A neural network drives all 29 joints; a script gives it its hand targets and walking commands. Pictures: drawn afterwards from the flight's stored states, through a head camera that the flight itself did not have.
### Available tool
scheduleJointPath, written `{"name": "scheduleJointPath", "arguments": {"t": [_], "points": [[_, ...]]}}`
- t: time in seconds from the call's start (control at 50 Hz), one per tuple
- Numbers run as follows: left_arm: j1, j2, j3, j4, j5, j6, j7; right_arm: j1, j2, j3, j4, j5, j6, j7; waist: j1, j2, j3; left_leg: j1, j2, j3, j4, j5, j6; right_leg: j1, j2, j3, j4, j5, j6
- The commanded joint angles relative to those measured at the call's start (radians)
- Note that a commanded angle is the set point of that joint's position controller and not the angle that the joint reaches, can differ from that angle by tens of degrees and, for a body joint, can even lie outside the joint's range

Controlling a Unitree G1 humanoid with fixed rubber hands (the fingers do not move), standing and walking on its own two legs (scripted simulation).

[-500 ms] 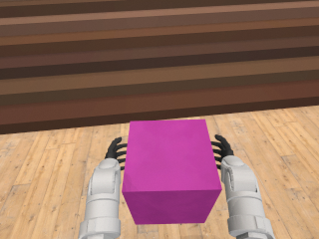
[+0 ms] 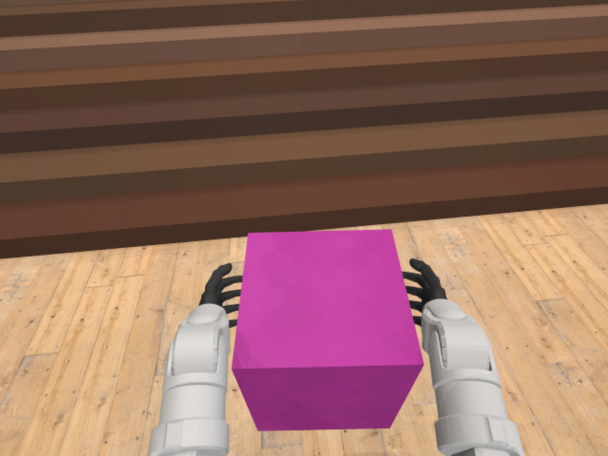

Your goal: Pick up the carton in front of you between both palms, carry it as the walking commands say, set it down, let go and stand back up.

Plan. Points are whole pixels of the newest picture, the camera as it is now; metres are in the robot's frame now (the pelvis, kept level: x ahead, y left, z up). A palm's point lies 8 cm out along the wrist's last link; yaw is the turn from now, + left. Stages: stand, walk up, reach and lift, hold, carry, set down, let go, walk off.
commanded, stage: carry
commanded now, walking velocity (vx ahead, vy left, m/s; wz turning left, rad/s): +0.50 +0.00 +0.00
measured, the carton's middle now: (321, 334) +0.30 +0.00 -0.02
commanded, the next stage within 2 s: none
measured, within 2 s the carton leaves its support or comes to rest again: neither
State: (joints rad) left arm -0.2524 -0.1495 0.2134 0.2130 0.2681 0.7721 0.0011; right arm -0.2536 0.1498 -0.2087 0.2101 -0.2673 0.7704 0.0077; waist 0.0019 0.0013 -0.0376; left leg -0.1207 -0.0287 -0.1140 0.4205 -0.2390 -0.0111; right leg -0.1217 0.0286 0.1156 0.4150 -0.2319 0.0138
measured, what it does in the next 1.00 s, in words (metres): walks ahead: left foot, then right foot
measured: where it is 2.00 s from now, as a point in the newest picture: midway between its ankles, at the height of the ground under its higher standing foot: (320, 265)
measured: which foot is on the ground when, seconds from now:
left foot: down 0.00-0.24, up 0.26-0.38, down 0.40-0.72, up 0.74-1.00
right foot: down 0.00-0.42, up 0.44-0.70, down 0.72-1.00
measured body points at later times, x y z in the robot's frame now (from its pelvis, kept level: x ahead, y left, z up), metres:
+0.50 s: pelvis +0.17 -0.01 -0.01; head +0.15 -0.01 +0.44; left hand +0.41 +0.15 +0.07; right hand +0.42 -0.16 +0.07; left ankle +0.11 +0.08 -0.74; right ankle +0.05 -0.11 -0.69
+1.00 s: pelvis +0.46 -0.07 +0.01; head +0.45 -0.08 +0.46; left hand +0.68 +0.11 +0.09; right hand +0.71 -0.20 +0.08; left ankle +0.50 +0.08 -0.69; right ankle +0.42 -0.13 -0.74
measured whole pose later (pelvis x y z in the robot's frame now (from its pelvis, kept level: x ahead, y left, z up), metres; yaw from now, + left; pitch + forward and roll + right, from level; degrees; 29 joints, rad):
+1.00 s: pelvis +0.46 -0.07 +0.01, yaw +3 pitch +5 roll +1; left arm 0.11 -0.14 0.04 -0.54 0.00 1.11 0.15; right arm 0.11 0.14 -0.03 -0.55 -0.01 1.10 -0.14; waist 0.05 -0.01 -0.13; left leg -0.58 0.10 0.11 0.83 -0.20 0.00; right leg -0.15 -0.02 -0.24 0.28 -0.22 -0.07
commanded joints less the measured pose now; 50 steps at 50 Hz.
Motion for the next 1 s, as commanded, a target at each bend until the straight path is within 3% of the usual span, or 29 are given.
{"name": "scheduleJointPath", "arguments": {"t": [0.0,0.08,0.14,0.18,0.2,0.22,0.24,0.26,0.28,0.3,0.34,0.36,0.38,0.4,0.42,0.44,0.46,0.5,0.56,0.62,0.68,0.7,0.72,0.74,0.76,0.8,0.82,0.88,0.98], "points": [[-0.53,-0.911,-0.593,-0.107,-0.296,-0.031,-0.231,-0.514,0.917,0.58,-0.093,0.288,-0.029,0.217,0.0,-0.002,-0.139,-0.135,0.088,-0.024,-0.073,-0.469,0.031,-0.143,-0.087,0.027,-0.073,-0.466,-0.036],[-0.51,-0.922,-0.701,-0.252,-0.355,0.009,-0.205,-0.485,0.922,0.682,-0.228,0.344,0.01,0.186,-0.003,0.063,-0.252,-0.089,0.143,-0.05,-0.071,-0.35,0.06,-0.162,-0.067,-0.085,0.08,-0.235,-0.033],[-0.515,-0.906,-0.769,-0.368,-0.405,0.07,-0.184,-0.453,0.91,0.739,-0.338,0.374,0.071,0.153,-0.012,0.14,-0.23,-0.079,0.221,-0.142,-0.135,-0.455,0.105,-0.248,-0.033,-0.168,0.144,-0.255,-0.026],[-0.49,-0.887,-0.793,-0.428,-0.429,0.115,-0.167,-0.433,0.894,0.761,-0.401,0.381,0.119,0.128,-0.004,0.131,-0.203,-0.138,0.218,-0.102,-0.094,-0.386,0.109,-0.183,-0.049,-0.185,0.058,-0.204,-0.028],[-0.458,-0.876,-0.794,-0.446,-0.434,0.138,-0.154,-0.408,0.883,0.772,-0.43,0.386,0.143,0.114,0.001,0.065,-0.202,-0.21,0.17,-0.013,-0.004,-0.299,0.08,-0.089,-0.085,-0.135,-0.013,-0.191,-0.037],[-0.404,-0.855,-0.787,-0.459,-0.43,0.16,-0.137,-0.383,0.87,0.782,-0.465,0.392,0.167,0.099,0.014,-0.093,-0.205,-0.338,0.108,0.101,0.187,-0.214,0.042,0.03,-0.189,0.024,-0.091,-0.222,-0.07],[-0.339,-0.834,-0.772,-0.474,-0.418,0.18,-0.116,-0.366,0.854,0.79,-0.506,0.403,0.194,0.087,0.027,-0.268,-0.197,-0.527,0.052,0.208,0.353,-0.196,0.0,0.178,-0.308,0.217,-0.12,-0.081,-0.135],[-0.29,-0.818,-0.763,-0.506,-0.408,0.203,-0.092,-0.358,0.84,0.803,-0.546,0.422,0.218,0.075,0.027,-0.286,-0.167,-0.633,0.049,0.235,0.356,-0.305,-0.004,0.234,-0.368,0.307,-0.116,0.142,-0.194],[-0.267,-0.806,-0.758,-0.551,-0.41,0.225,-0.071,-0.336,0.823,0.802,-0.574,0.43,0.237,0.061,0.033,-0.215,-0.162,-0.651,0.05,0.227,0.323,-0.348,-0.003,0.262,-0.378,0.288,-0.095,0.297,-0.22],[-0.243,-0.802,-0.757,-0.595,-0.422,0.248,-0.051,-0.295,0.825,0.806,-0.599,0.441,0.256,0.046,0.032,-0.167,-0.192,-0.617,0.046,0.234,0.257,-0.321,0.002,0.279,-0.367,0.234,-0.074,0.352,-0.212],[-0.216,-0.797,-0.772,-0.694,-0.437,0.286,-0.015,-0.206,0.818,0.798,-0.655,0.451,0.287,0.012,0.021,-0.153,-0.254,-0.41,0.008,0.295,0.085,-0.142,0.008,0.201,-0.302,0.071,-0.033,0.286,-0.152],[-0.19,-0.789,-0.775,-0.726,-0.444,0.303,0.002,-0.17,0.818,0.784,-0.685,0.454,0.302,-0.007,0.01,-0.14,-0.289,-0.174,-0.009,0.324,-0.034,-0.029,0.014,0.063,-0.248,-0.052,0.026,0.209,-0.105],[-0.159,-0.772,-0.773,-0.755,-0.45,0.316,0.018,-0.127,0.809,0.759,-0.704,0.454,0.315,-0.027,0.002,-0.091,-0.338,0.12,0.023,0.287,-0.063,0.014,0.028,-0.131,-0.208,-0.144,0.132,0.16,-0.063],[-0.156,-0.748,-0.768,-0.79,-0.46,0.334,0.031,-0.069,0.785,0.726,-0.702,0.435,0.324,-0.051,-0.024,0.116,-0.346,0.292,0.226,-0.045,-0.18,-0.18,0.101,-0.364,-0.134,-0.251,0.39,0.011,-0.012],[-0.176,-0.73,-0.781,-0.837,-0.481,0.352,0.04,-0.041,0.773,0.696,-0.708,0.407,0.328,-0.075,-0.026,0.314,-0.293,0.414,0.449,-0.407,-0.186,0.054,0.234,-0.65,-0.041,-0.28,0.563,-0.251,0.008],[-0.165,-0.728,-0.789,-0.854,-0.499,0.359,0.049,-0.04,0.767,0.688,-0.756,0.403,0.34,-0.094,-0.029,0.195,-0.249,0.424,0.478,-0.392,-0.143,0.242,0.285,-0.742,-0.099,-0.178,0.649,-0.324,-0.018],[-0.171,-0.718,-0.772,-0.848,-0.499,0.364,0.06,-0.073,0.75,0.684,-0.783,0.408,0.348,-0.111,-0.031,0.128,-0.242,0.425,0.444,-0.307,-0.109,0.38,0.275,-0.782,-0.121,-0.168,0.678,-0.335,-0.026],[-0.124,-0.699,-0.727,-0.822,-0.479,0.36,0.093,-0.094,0.72,0.691,-0.826,0.425,0.35,-0.141,-0.031,0.057,-0.227,0.377,0.401,-0.169,-0.155,0.311,0.219,-0.767,-0.139,-0.173,0.555,-0.287,-0.027],[-0.022,-0.655,-0.66,-0.795,-0.42,0.341,0.154,-0.066,0.65,0.685,-0.848,0.444,0.342,-0.17,-0.023,0.108,-0.204,0.227,0.316,0.025,-0.194,0.264,0.161,-0.587,-0.102,-0.249,0.339,-0.123,-0.016],[0.029,-0.608,-0.622,-0.792,-0.386,0.323,0.196,-0.025,0.593,0.682,-0.843,0.453,0.33,-0.188,-0.019,0.162,-0.164,0.086,0.274,0.157,-0.182,0.316,0.104,-0.395,-0.059,-0.325,0.164,0.059,-0.021],[0.052,-0.566,-0.614,-0.805,-0.393,0.317,0.206,-0.001,0.562,0.688,-0.85,0.452,0.328,-0.197,0.008,0.131,-0.213,-0.077,0.224,0.297,0.047,0.45,0.048,-0.007,0.01,-0.43,0.089,0.097,-0.036],[0.051,-0.556,-0.616,-0.811,-0.396,0.319,0.206,0.006,0.545,0.687,-0.854,0.45,0.329,-0.2,0.019,0.09,-0.262,-0.163,0.193,0.33,0.21,0.395,0.025,0.158,-0.032,-0.384,0.089,0.047,-0.037],[0.061,-0.539,-0.62,-0.813,-0.398,0.321,0.207,-0.005,0.529,0.684,-0.871,0.447,0.335,-0.201,0.038,-0.069,-0.287,-0.314,0.12,0.331,0.491,0.209,-0.016,0.233,-0.256,0.021,-0.072,-0.236,-0.104],[0.049,-0.544,-0.634,-0.811,-0.412,0.323,0.205,-0.005,0.534,0.689,-0.88,0.454,0.343,-0.197,0.033,-0.268,-0.301,-0.519,0.022,0.264,0.733,-0.205,-0.035,0.319,-0.468,0.446,-0.241,-0.235,-0.227],[0.04,-0.563,-0.647,-0.828,-0.429,0.325,0.197,0.004,0.551,0.701,-0.869,0.457,0.345,-0.192,0.026,-0.201,-0.284,-0.564,0.097,0.14,0.855,-0.221,0.007,0.269,-0.487,0.43,-0.244,-0.172,-0.251],[0.002,-0.624,-0.692,-0.868,-0.448,0.322,0.169,0.016,0.618,0.701,-0.856,0.452,0.34,-0.173,0.016,-0.043,-0.264,-0.55,0.168,0.11,0.831,-0.131,0.035,0.155,-0.431,0.259,-0.232,-0.015,-0.211],[-0.019,-0.657,-0.717,-0.879,-0.457,0.319,0.155,0.024,0.65,0.695,-0.843,0.439,0.334,-0.163,0.013,-0.012,-0.247,-0.527,0.189,0.105,0.764,-0.086,0.033,0.107,-0.403,0.174,-0.244,0.012,-0.177],[-0.018,-0.674,-0.768,-0.891,-0.472,0.314,0.112,0.053,0.693,0.711,-0.83,0.401,0.315,-0.14,0.015,-0.064,-0.247,-0.468,0.157,0.164,0.579,-0.037,0.026,0.062,-0.342,-0.005,-0.271,-0.011,-0.131],[0.017,-0.611,-0.778,-0.886,-0.481,0.32,0.083,0.086,0.647,0.714,-0.826,0.371,0.319,-0.142,0.012,-0.111,-0.158,-0.535,0.132,0.247,0.301,0.105,0.004,0.125,-0.294,-0.142,-0.293,0.133,-0.138]]}}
